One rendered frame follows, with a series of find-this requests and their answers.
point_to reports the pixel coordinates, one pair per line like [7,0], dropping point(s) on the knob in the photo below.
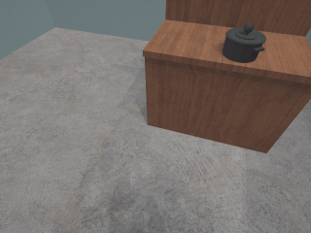
[248,28]

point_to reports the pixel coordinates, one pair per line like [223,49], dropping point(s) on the table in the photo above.
[193,89]

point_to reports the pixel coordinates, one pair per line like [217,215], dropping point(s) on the pot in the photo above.
[240,53]

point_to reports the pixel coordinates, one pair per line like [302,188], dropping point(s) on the lid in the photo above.
[239,36]

